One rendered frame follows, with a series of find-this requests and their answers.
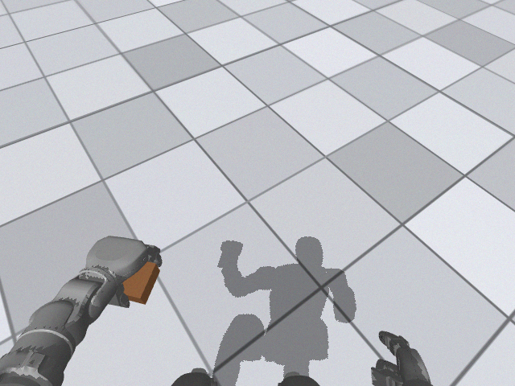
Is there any small box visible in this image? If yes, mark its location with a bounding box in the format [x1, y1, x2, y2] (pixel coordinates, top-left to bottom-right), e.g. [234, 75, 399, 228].
[122, 262, 160, 305]

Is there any left robot arm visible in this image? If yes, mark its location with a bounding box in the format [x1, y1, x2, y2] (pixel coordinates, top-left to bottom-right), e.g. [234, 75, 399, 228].
[0, 267, 117, 386]

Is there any left robot hand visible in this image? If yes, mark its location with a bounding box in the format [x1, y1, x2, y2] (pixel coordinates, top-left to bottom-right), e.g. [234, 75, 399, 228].
[85, 236, 162, 308]

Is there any right robot hand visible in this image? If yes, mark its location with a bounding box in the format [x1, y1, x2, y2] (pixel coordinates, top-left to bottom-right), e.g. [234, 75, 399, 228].
[371, 331, 431, 386]

